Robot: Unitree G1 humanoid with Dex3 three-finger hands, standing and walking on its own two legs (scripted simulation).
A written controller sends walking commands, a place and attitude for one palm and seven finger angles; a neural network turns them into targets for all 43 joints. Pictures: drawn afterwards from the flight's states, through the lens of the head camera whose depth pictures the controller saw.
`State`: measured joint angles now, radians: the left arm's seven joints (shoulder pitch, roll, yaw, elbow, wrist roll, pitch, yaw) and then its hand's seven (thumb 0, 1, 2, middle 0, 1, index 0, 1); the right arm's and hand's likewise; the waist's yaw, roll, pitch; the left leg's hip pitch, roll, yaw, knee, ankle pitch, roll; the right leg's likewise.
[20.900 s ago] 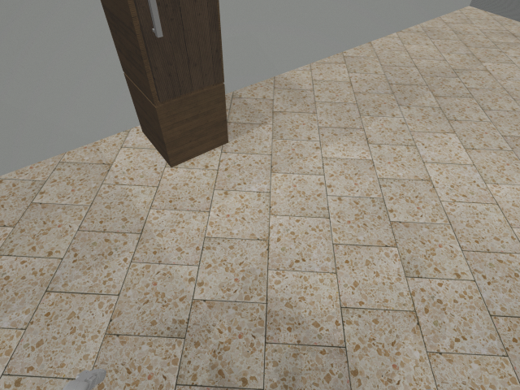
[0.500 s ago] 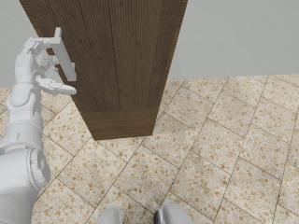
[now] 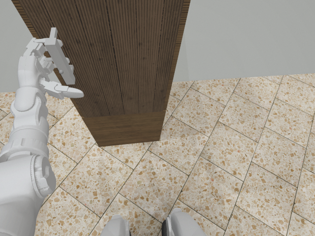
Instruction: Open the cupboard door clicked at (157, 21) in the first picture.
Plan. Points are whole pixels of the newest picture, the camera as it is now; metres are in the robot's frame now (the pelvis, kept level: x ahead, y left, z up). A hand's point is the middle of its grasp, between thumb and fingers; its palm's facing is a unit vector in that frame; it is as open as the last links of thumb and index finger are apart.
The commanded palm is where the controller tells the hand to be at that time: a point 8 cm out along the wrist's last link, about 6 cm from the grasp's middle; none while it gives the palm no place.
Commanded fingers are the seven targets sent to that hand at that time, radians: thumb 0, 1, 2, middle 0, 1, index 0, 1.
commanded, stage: slide the fingers in behind the handle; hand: left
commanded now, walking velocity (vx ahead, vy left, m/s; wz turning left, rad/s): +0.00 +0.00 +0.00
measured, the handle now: (62, 57) +0.55 +0.20 +0.08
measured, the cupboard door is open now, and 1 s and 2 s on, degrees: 0 0 42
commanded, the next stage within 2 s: close the thumb around the handle in 0.14 s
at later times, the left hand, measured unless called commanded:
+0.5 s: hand (59, 71) +0.51 +0.20 +0.08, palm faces +0.06 -1.00 -0.01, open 12.0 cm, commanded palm +0.48 +0.25 +0.08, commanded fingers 0.00 0.28 0.64 -0.36 -1.28 -0.36 -1.28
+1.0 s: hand (70, 72) +0.51 +0.18 +0.07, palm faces +0.05 -1.00 -0.02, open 5.8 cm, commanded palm +0.48 +0.24 +0.08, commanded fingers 0.00 0.90 0.90 -0.40 -1.35 -0.40 -1.35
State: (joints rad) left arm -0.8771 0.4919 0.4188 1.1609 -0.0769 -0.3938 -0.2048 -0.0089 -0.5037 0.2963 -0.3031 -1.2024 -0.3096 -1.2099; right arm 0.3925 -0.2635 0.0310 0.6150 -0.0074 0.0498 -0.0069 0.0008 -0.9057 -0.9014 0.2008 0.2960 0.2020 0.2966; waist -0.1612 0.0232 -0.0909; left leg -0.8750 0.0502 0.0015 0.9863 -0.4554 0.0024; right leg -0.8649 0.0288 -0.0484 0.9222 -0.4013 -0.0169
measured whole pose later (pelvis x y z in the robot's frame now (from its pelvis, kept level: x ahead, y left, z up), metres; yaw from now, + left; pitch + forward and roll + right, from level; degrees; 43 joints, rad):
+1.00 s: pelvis +0.00 +0.01 +0.00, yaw +0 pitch +20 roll -2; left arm -0.89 0.45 0.41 1.16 -0.04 -0.40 -0.16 -0.01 0.67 0.84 -0.40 -1.35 -0.39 -1.35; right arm 0.39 -0.26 0.03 0.61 -0.02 0.05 0.00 0.00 -0.91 -0.90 0.20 0.30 0.20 0.30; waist -0.18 0.03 -0.10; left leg -0.90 0.04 0.01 1.01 -0.46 0.01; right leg -0.89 0.02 -0.04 0.94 -0.40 -0.01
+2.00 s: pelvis +0.04 -0.04 +0.02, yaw +3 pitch +9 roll +1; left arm 0.16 -0.09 -0.22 0.03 0.08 -0.12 0.55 0.04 0.67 0.72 -0.33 -1.30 -0.38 -1.34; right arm 0.19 -0.16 0.01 0.52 -0.07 0.07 0.01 0.01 -0.91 -0.90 0.20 0.30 0.20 0.30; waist -0.02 0.03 -0.13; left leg -0.52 0.03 -0.03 0.81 -0.45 -0.05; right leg -0.53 0.02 -0.08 0.83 -0.46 -0.06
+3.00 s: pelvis -0.01 -0.02 +0.01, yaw +3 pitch +8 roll +0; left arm -0.12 -0.12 -0.25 0.26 0.08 -0.12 0.65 -0.01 -0.49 0.30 -0.31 -0.78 -0.30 -0.80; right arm 0.18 -0.17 0.00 0.61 -0.07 0.00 0.02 0.01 -0.91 -0.90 0.20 0.30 0.20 0.30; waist -0.01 0.05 -0.11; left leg -0.63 0.01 -0.03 0.91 -0.42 -0.02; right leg -0.63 0.00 -0.07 0.90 -0.42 -0.04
